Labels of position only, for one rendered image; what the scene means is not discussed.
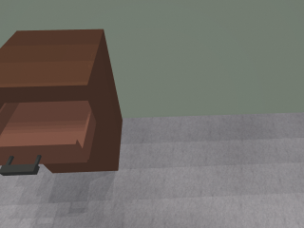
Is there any cabinet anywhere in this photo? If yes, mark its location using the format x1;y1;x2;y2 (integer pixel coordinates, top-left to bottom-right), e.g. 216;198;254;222
0;28;123;174

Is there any handle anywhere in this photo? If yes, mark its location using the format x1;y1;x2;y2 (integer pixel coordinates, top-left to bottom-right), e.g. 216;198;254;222
0;155;42;176

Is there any drawer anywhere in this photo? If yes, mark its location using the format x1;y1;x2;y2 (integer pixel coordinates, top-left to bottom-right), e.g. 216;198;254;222
0;101;96;166

